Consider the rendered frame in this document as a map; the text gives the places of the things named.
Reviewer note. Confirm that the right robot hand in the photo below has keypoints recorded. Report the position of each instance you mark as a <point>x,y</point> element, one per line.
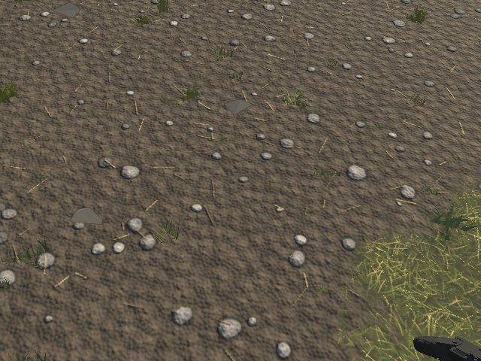
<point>447,349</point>

